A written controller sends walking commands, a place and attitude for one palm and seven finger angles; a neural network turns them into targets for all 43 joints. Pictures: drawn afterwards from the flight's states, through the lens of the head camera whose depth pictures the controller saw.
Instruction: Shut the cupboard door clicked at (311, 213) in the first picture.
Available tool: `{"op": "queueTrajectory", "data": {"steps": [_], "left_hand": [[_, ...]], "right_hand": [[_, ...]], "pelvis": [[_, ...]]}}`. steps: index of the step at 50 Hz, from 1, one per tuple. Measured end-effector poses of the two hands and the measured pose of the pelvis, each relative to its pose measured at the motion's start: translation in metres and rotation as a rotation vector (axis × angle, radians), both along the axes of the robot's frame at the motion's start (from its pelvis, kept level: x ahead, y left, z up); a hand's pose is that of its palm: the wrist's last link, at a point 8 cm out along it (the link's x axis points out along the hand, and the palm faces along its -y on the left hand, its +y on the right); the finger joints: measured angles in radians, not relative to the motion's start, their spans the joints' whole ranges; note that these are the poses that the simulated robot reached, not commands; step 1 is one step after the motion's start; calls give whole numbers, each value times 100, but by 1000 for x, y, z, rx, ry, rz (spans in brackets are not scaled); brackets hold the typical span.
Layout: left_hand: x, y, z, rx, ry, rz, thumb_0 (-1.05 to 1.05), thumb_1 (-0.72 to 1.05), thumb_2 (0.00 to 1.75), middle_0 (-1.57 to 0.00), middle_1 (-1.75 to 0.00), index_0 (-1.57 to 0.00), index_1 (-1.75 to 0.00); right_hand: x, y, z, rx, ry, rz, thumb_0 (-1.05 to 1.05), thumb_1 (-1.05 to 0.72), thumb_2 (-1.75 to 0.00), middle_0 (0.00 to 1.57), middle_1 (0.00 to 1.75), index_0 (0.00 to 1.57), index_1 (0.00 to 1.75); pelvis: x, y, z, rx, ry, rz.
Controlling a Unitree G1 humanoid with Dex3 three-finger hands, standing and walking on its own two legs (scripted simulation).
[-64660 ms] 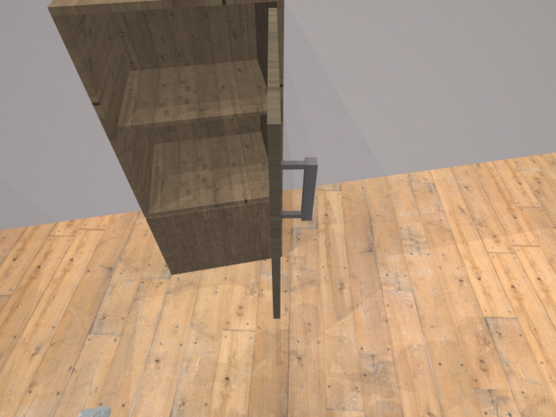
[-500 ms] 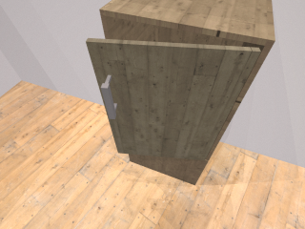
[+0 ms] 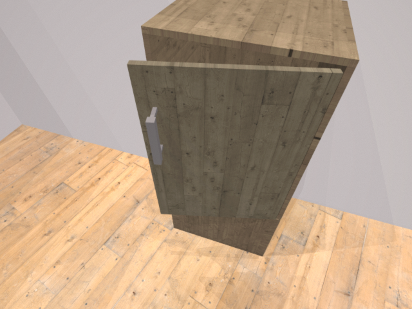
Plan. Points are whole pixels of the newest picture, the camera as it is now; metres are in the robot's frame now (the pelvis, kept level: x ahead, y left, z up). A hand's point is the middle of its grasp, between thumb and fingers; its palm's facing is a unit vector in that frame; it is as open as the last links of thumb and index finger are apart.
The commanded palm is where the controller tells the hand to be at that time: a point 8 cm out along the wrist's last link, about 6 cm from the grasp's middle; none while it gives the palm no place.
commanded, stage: come to a stop and stand still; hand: left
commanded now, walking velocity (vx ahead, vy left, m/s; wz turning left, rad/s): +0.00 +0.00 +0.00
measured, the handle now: (156, 136) +0.48 +0.15 +0.06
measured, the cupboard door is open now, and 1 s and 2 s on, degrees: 16 16 16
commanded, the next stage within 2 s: look again from close up in 0.52 s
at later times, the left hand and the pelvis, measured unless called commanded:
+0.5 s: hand out of the picture -0.09 +0.22 -0.17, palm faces +0.05 -0.98 -0.20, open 7.4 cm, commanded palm none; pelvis -0.05 +0.04 +0.01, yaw +2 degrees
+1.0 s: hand out of the picture -0.10 +0.18 -0.17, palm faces +0.07 -0.99 -0.14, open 7.3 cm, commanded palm none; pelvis -0.05 +0.03 +0.01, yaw +2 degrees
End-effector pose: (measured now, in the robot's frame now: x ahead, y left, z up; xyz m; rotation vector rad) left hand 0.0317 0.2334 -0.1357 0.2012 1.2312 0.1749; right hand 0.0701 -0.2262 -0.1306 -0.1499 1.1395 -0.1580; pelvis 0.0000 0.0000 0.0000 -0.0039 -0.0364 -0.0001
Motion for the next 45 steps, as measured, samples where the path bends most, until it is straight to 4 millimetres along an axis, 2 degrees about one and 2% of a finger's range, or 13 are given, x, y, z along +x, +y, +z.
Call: {"op": "queueTrajectory", "data": {"steps": [4, 8, 13, 18, 25, 30, 36, 45], "left_hand": [[0, 15, 3, 0, -45, -2, 0, 91, 90, -20, -30, -20, -29], [-11, 26, 5, -6, -44, -9, 0, 91, 90, -20, -30, -20, -29], [-38, 35, 3, -14, 9, -3, 0, 91, 90, -20, -30, -20, -29], [-76, 38, -1, -27, 89, 26, 0, 91, 90, -20, -30, -20, -29], [-127, 32, -4, -55, 197, 68, 0, 91, 90, -20, -30, -20, -29], [-148, 24, -6, -80, 240, 83, 0, 91, 90, -20, -30, -20, -29], [-156, 13, -8, -104, 248, 94, 0, 91, 90, -20, -30, -20, -29], [-149, 3, -10, -120, 221, 94, 0, 91, 90, -20, -30, -20, -29]], "right_hand": [[-27, 8, -1, -5, 43, 14, 1, -91, -90, 19, 30, 20, 30], [-54, 15, 0, -8, 86, 14, 1, -92, -90, 20, 30, 20, 30], [-83, 21, 1, -13, 142, 8, 1, -91, -90, 20, 30, 20, 30], [-101, 24, 2, -21, 190, 10, 1, -91, -90, 20, 30, 20, 30], [-101, 27, 3, -28, 196, 21, 1, -91, -90, 20, 30, 20, 30], [-92, 31, 5, -27, 172, 31, 1, -91, -90, 20, 30, 20, 30], [-84, 35, 6, -23, 151, 42, 1, -91, -90, 20, 30, 20, 30], [-89, 33, 5, -22, 165, 35, 1, -92, -90, 20, 30, 20, 30]], "pelvis": [[-12, 11, 1, -10, -15, 10], [-24, 20, 3, -12, -10, 12], [-34, 29, 5, -13, 1, 17], [-41, 34, 6, -14, 8, 26], [-46, 38, 7, -14, 5, 33], [-49, 39, 8, -15, 5, 35], [-51, 39, 8, -15, 7, 38], [-53, 35, 8, -13, 9, 42]]}}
